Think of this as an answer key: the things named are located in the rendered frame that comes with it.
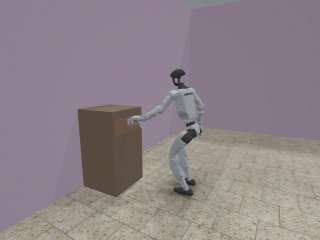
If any robot left forearm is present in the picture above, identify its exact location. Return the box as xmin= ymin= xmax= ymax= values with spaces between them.
xmin=139 ymin=105 xmax=161 ymax=122

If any cabinet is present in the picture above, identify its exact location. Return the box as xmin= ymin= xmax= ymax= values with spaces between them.
xmin=77 ymin=104 xmax=143 ymax=197

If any drawer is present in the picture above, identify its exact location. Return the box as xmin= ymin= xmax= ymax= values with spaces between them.
xmin=114 ymin=114 xmax=140 ymax=136

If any robot left foot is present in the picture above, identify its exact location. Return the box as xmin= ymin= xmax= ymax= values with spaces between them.
xmin=173 ymin=187 xmax=193 ymax=196

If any robot left shin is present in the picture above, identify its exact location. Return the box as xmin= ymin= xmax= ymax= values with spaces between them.
xmin=168 ymin=158 xmax=189 ymax=191

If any left robot hand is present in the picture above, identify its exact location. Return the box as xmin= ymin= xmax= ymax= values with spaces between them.
xmin=127 ymin=115 xmax=143 ymax=129

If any robot left upper arm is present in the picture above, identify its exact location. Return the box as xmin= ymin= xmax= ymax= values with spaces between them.
xmin=158 ymin=90 xmax=180 ymax=114

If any robot right forearm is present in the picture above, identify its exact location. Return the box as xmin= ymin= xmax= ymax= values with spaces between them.
xmin=196 ymin=108 xmax=205 ymax=126

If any handle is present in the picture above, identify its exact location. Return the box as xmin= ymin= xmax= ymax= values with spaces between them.
xmin=125 ymin=122 xmax=138 ymax=127

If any right robot hand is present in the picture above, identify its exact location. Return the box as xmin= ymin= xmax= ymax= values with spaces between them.
xmin=195 ymin=126 xmax=203 ymax=140

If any robot right upper arm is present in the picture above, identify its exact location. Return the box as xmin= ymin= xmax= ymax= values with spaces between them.
xmin=190 ymin=88 xmax=205 ymax=111

